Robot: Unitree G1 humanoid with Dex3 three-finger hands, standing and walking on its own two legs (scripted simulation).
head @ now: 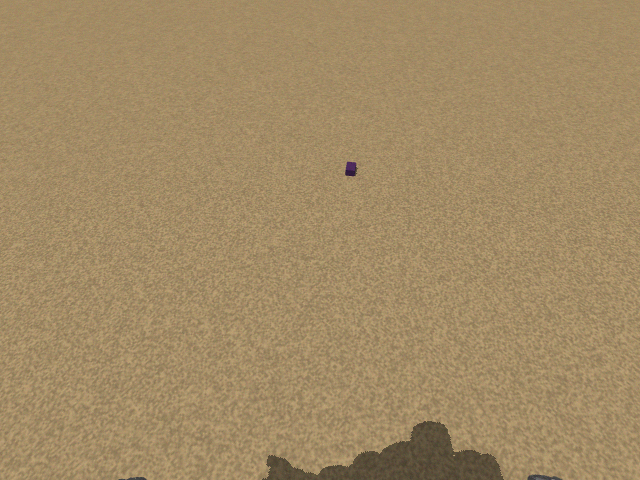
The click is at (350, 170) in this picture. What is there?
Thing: small brick
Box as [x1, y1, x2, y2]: [345, 162, 355, 175]
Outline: 347,162 345,174 354,175 355,162
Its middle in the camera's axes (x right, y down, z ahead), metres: +0.15 -0.35 +1.87
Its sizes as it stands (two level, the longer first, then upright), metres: 0.062 0.045 0.035
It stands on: the floor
